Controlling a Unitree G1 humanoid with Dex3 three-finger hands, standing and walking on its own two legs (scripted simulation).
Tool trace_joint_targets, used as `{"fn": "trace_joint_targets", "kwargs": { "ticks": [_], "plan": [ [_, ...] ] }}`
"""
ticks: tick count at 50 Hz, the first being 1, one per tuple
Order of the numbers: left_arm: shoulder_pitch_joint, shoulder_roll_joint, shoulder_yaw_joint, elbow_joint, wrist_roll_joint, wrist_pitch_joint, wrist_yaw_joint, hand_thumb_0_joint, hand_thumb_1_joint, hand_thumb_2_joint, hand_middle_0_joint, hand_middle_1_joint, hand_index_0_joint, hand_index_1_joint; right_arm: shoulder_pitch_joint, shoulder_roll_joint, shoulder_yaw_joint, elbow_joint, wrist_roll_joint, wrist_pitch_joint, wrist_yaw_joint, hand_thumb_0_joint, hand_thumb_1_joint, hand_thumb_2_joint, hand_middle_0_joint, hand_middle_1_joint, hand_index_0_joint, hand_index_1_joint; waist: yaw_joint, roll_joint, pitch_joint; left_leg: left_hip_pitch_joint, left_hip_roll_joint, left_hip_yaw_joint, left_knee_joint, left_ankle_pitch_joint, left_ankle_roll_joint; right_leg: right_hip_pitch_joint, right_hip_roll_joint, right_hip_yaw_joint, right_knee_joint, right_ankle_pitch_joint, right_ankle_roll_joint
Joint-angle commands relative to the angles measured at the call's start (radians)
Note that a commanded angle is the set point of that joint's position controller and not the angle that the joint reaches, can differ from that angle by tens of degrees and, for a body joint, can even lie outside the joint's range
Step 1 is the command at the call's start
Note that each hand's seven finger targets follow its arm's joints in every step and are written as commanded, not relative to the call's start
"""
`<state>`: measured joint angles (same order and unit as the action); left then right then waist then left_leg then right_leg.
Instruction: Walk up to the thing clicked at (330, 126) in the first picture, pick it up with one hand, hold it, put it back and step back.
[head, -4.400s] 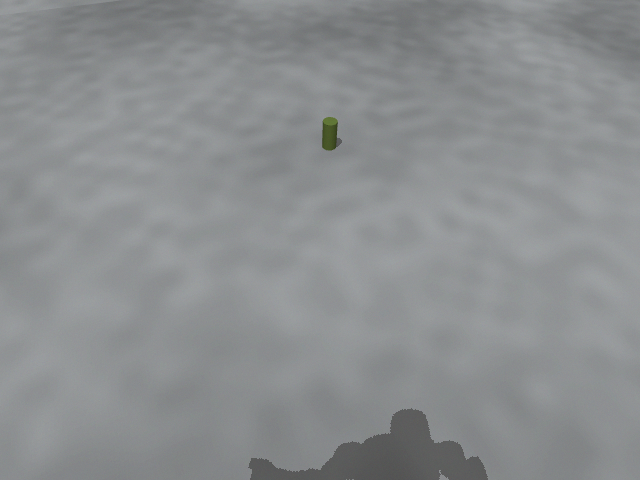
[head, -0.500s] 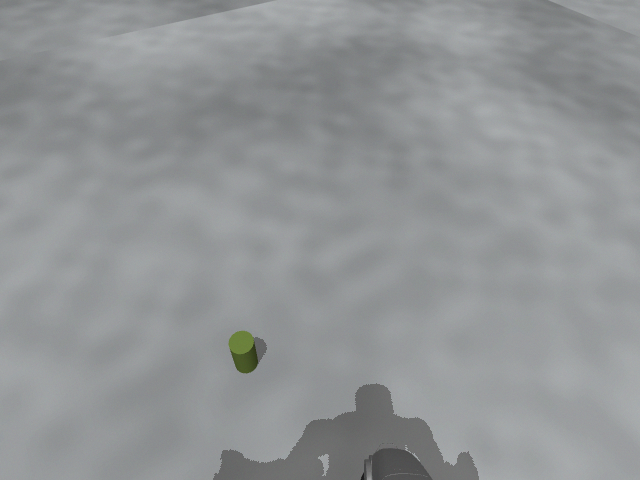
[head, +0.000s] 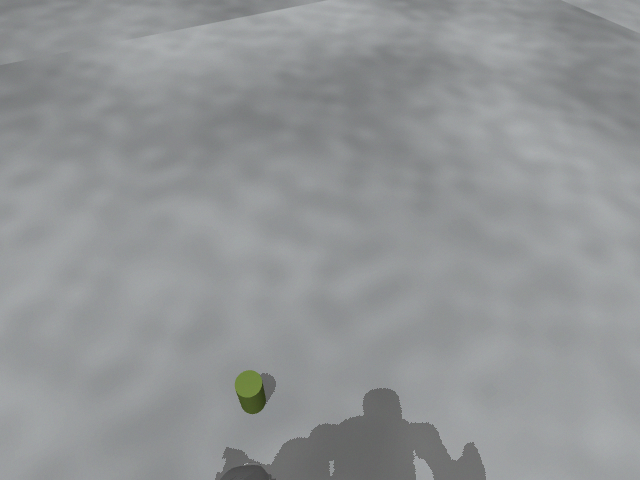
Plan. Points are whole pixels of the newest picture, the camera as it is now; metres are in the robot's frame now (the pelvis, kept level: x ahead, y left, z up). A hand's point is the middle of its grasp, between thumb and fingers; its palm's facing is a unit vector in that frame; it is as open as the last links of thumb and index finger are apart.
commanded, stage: walk up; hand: left
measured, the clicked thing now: (251, 392) +0.44 +0.18 -0.68
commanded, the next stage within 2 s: stand in 1.46 s
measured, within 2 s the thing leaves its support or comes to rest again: neither
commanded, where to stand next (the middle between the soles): +0.09 -0.02 m, yaw +0 degrees
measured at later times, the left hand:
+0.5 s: hand out of the picture +0.14 +0.25 -0.13, palm faces -0.03 -0.93 -0.36, open 7.4 cm
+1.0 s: hand (140, 474) +0.15 +0.24 -0.13, palm faces -0.03 -0.95 -0.32, open 7.4 cm
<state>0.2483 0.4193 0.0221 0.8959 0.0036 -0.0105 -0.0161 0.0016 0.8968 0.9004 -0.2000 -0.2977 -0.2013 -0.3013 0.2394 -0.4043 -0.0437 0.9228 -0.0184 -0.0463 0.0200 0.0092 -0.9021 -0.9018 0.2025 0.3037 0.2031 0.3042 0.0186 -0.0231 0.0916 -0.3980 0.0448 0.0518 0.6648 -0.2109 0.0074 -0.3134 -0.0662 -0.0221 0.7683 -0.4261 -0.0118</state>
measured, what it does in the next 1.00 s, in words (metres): steps on the spot: right foot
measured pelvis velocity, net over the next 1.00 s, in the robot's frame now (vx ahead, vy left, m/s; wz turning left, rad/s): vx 0.07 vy -0.01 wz -0.01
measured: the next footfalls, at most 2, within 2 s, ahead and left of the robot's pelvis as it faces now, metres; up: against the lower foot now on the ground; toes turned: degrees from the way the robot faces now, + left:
right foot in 0.22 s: +0.10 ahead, -0.15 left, +0.00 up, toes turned -3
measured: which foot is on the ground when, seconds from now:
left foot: down 0.00-1.00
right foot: up 0.00-0.20, down 0.22-1.00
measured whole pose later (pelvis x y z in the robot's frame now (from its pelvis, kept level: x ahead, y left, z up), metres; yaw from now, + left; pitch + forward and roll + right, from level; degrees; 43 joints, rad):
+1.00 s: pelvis +0.07 -0.01 +0.03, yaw +0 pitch -2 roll +0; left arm 0.07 0.35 0.01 1.17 0.01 0.00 -0.02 0.00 0.90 0.90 -0.20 -0.30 -0.20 -0.30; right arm 0.08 -0.36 0.01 1.17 -0.01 -0.02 0.01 0.01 -0.90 -0.90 0.20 0.30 0.20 0.30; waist -0.01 -0.01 0.05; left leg -0.16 0.04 0.03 0.36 -0.16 -0.02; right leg -0.11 -0.04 -0.04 0.34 -0.20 0.02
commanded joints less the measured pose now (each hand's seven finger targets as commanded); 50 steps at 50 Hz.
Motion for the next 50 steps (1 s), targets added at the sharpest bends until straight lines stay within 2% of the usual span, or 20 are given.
{"fn": "trace_joint_targets", "kwargs": {
  "ticks": [1, 3, 5, 7, 9, 10, 11, 12, 13, 14, 15, 16, 17, 18, 20, 22, 32, 36, 45, 50],
  "plan": [
    [0.035, 0.227, 0.059, -0.034, 0.003, -0.016, 0.023, 0.000, 0.900, 0.900, -0.200, -0.300, -0.200, -0.300, 0.027, -0.322, -0.087, -0.062, 0.003, -0.019, -0.019, 0.000, -0.900, -0.900, 0.200, 0.300, 0.200, 0.300, -0.035, 0.178, -0.063, 0.198, 0.317, -0.513, -0.402, -0.405, 0.239, -0.258, 0.008, 0.064, 0.222, -0.147, -0.028],
    [0.062, 0.209, 0.059, 0.001, 0.002, -0.017, 0.016, 0.000, 0.900, 0.900, -0.200, -0.300, -0.200, -0.300, -0.014, -0.285, -0.071, -0.064, -0.003, -0.020, -0.022, 0.000, -0.900, -0.900, 0.200, 0.300, 0.200, 0.300, -0.017, 0.217, -0.064, 0.174, 0.241, -0.356, -0.361, -0.287, 0.188, -0.219, -0.016, 0.064, 0.144, -0.071, -0.025],
    [0.073, 0.185, 0.060, 0.031, 0.005, -0.020, 0.010, 0.000, 0.900, 0.900, -0.200, -0.300, -0.200, -0.300, -0.032, -0.275, -0.063, -0.062, -0.005, -0.018, -0.019, 0.000, -0.900, -0.900, 0.200, 0.300, 0.200, 0.300, -0.017, 0.242, -0.082, 0.122, 0.218, -0.292, -0.336, -0.185, 0.178, -0.115, 0.000, 0.027, 0.057, -0.037, -0.017],
    [0.068, 0.169, 0.058, 0.045, 0.009, -0.022, 0.011, 0.000, 0.900, 0.900, -0.200, -0.300, -0.200, -0.300, -0.060, -0.264, -0.055, -0.067, -0.005, -0.011, -0.017, 0.000, -0.900, -0.900, 0.200, 0.300, 0.200, 0.300, -0.015, 0.226, -0.097, 0.083, 0.201, -0.238, -0.300, -0.142, 0.167, -0.031, 0.021, -0.001, -0.035, -0.004, -0.012],
    [0.095, 0.145, 0.058, 0.073, 0.011, -0.028, 0.019, 0.000, 0.900, 0.900, -0.200, -0.300, -0.200, -0.300, -0.107, -0.245, -0.042, -0.070, 0.005, 0.002, -0.015, 0.000, -0.900, -0.900, 0.200, 0.300, 0.200, 0.300, 0.018, 0.180, -0.111, 0.021, 0.182, -0.181, -0.215, -0.108, 0.142, 0.103, 0.049, -0.033, -0.214, 0.130, -0.014],
    [0.082, 0.160, 0.063, 0.080, 0.018, -0.034, 0.024, 0.000, 0.900, 0.900, -0.200, -0.300, -0.200, -0.300, -0.107, -0.201, -0.023, -0.066, 0.016, 0.007, -0.014, 0.000, -0.900, -0.900, 0.200, 0.300, 0.200, 0.300, 0.029, 0.126, -0.115, -0.009, 0.155, -0.154, -0.166, -0.098, 0.098, 0.147, 0.040, -0.002, -0.268, 0.167, -0.024],
    [0.041, 0.193, 0.071, 0.066, 0.026, -0.041, 0.028, 0.000, 0.900, 0.900, -0.200, -0.300, -0.200, -0.300, -0.085, -0.161, -0.008, -0.063, 0.021, 0.008, -0.015, 0.000, -0.900, -0.900, 0.200, 0.300, 0.200, 0.300, 0.012, 0.033, -0.114, -0.043, 0.119, -0.119, -0.092, -0.072, 0.060, 0.168, -0.037, 0.123, -0.348, 0.148, -0.049],
    [-0.023, 0.251, 0.072, 0.045, 0.028, -0.051, 0.030, 0.000, 0.900, 0.900, -0.200, -0.300, -0.200, -0.300, -0.085, -0.130, 0.000, -0.054, 0.028, 0.011, -0.014, 0.000, -0.900, -0.900, 0.200, 0.300, 0.200, 0.300, -0.020, -0.094, -0.079, -0.037, 0.017, -0.054, -0.009, -0.146, 0.011, 0.058, -0.182, 0.365, -0.445, 0.077, -0.106],
    [-0.108, 0.276, 0.068, 0.041, 0.018, -0.044, 0.024, 0.000, 0.900, 0.900, -0.200, -0.300, -0.200, -0.300, -0.085, -0.168, -0.013, -0.022, 0.025, 0.015, -0.023, 0.000, -0.900, -0.900, 0.200, 0.300, 0.200, 0.300, -0.040, -0.095, -0.042, 0.088, -0.003, -0.038, 0.016, -0.252, 0.012, -0.089, -0.229, 0.363, -0.440, 0.024, -0.163],
    [-0.145, 0.243, 0.056, 0.033, 0.013, -0.041, 0.021, 0.000, 0.900, 0.900, -0.200, -0.300, -0.200, -0.300, -0.056, -0.175, -0.014, 0.005, 0.025, 0.010, -0.023, 0.000, -0.900, -0.900, 0.200, 0.300, 0.200, 0.300, -0.064, -0.053, -0.046, 0.151, 0.009, -0.052, -0.071, -0.182, 0.014, -0.090, -0.187, 0.275, -0.394, 0.085, -0.143],
    [-0.153, 0.212, 0.044, 0.042, 0.003, -0.040, 0.021, 0.000, 0.900, 0.900, -0.200, -0.300, -0.200, -0.300, -0.054, -0.186, -0.014, 0.028, 0.026, 0.004, -0.021, 0.000, -0.900, -0.900, 0.200, 0.300, 0.200, 0.300, -0.064, -0.022, -0.062, 0.189, 0.029, -0.066, -0.128, -0.068, 0.018, -0.084, -0.132, 0.190, -0.351, 0.153, -0.094],
    [-0.140, 0.190, 0.035, 0.052, 0.001, -0.040, 0.021, 0.000, 0.900, 0.900, -0.200, -0.300, -0.200, -0.300, -0.073, -0.200, -0.018, 0.040, 0.027, -0.001, -0.021, 0.000, -0.900, -0.900, 0.200, 0.300, 0.200, 0.300, -0.051, -0.017, -0.089, 0.216, 0.064, -0.106, -0.161, 0.019, 0.033, -0.060, -0.086, 0.134, -0.317, 0.216, -0.060],
    [-0.116, 0.175, 0.030, 0.070, -0.003, -0.039, 0.019, 0.000, 0.900, 0.900, -0.200, -0.300, -0.200, -0.300, -0.092, -0.205, -0.015, 0.045, 0.025, -0.006, -0.020, 0.000, -0.900, -0.900, 0.200, 0.300, 0.200, 0.300, -0.033, -0.015, -0.120, 0.211, 0.100, -0.156, -0.187, 0.074, 0.049, -0.007, -0.047, 0.093, -0.294, 0.258, -0.041],
    [-0.098, 0.177, 0.031, 0.084, -0.004, -0.039, 0.018, 0.000, 0.900, 0.900, -0.200, -0.300, -0.200, -0.300, -0.114, -0.213, -0.008, 0.051, 0.026, -0.009, -0.018, 0.000, -0.900, -0.900, 0.200, 0.300, 0.200, 0.300, -0.013, -0.022, -0.141, 0.188, 0.109, -0.160, -0.175, 0.123, 0.061, 0.061, -0.035, 0.076, -0.300, 0.280, -0.032],
    [-0.114, 0.180, 0.033, 0.105, -0.004, -0.041, 0.022, 0.000, 0.900, 0.900, -0.200, -0.300, -0.200, -0.300, -0.123, -0.191, 0.001, 0.074, 0.030, -0.007, -0.019, 0.000, -0.900, -0.900, 0.200, 0.300, 0.200, 0.300, -0.015, -0.039, -0.149, 0.196, 0.082, -0.111, -0.162, 0.219, 0.041, 0.120, -0.062, 0.096, -0.319, 0.375, -0.041],
    [-0.136, 0.185, 0.033, 0.112, -0.009, -0.038, 0.025, 0.000, 0.900, 0.900, -0.200, -0.300, -0.200, -0.300, -0.131, -0.196, 0.002, 0.095, 0.029, -0.004, -0.022, 0.000, -0.900, -0.900, 0.200, 0.300, 0.200, 0.300, -0.021, -0.009, -0.157, 0.221, 0.077, -0.097, -0.177, 0.241, 0.031, 0.132, -0.075, 0.092, -0.320, 0.436, -0.043],
    [-0.231, 0.157, 0.020, 0.172, -0.007, -0.022, 0.022, 0.000, 0.900, 0.900, -0.200, -0.300, -0.200, -0.300, -0.213, -0.172, 0.011, 0.164, 0.020, 0.008, -0.020, 0.000, -0.900, -0.900, 0.200, 0.300, 0.200, 0.300, -0.015, 0.025, -0.119, 0.243, 0.090, -0.112, -0.310, 0.164, 0.018, 0.168, -0.062, 0.070, -0.439, 0.304, -0.016],
    [-0.242, 0.152, 0.020, 0.189, -0.003, -0.022, 0.020, 0.000, 0.900, 0.900, -0.200, -0.300, -0.200, -0.300, -0.230, -0.173, 0.012, 0.173, 0.018, 0.007, -0.020, 0.000, -0.900, -0.900, 0.200, 0.300, 0.200, 0.300, -0.014, 0.034, -0.134, 0.271, 0.092, -0.108, -0.330, 0.173, 0.013, 0.186, -0.062, 0.067, -0.465, 0.318, -0.010],
    [-0.258, 0.145, 0.023, 0.207, 0.003, -0.017, 0.013, 0.000, 0.900, 0.900, -0.200, -0.300, -0.200, -0.300, -0.228, -0.175, 0.008, 0.189, 0.011, 0.006, -0.022, 0.000, -0.900, -0.900, 0.200, 0.300, 0.200, 0.300, -0.024, 0.050, -0.107, 0.242, 0.087, -0.116, -0.386, 0.058, 0.007, 0.192, -0.057, 0.062, -0.500, 0.239, -0.007],
    [-0.244, 0.143, 0.024, 0.211, 0.003, -0.017, 0.012, 0.000, 0.900, 0.900, -0.200, -0.300, -0.200, -0.300, -0.224, -0.173, 0.011, 0.191, 0.012, 0.004, -0.023, 0.000, -0.900, -0.900, 0.200, 0.300, 0.200, 0.300, -0.020, 0.037, -0.134, 0.269, 0.083, -0.112, -0.377, 0.105, 0.008, 0.200, -0.063, 0.066, -0.501, 0.287, -0.003]
  ]
}}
